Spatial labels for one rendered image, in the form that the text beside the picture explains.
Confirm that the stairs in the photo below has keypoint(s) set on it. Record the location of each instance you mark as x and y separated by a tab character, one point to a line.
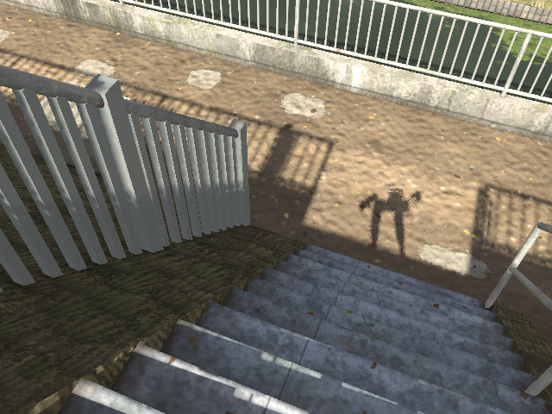
324	333

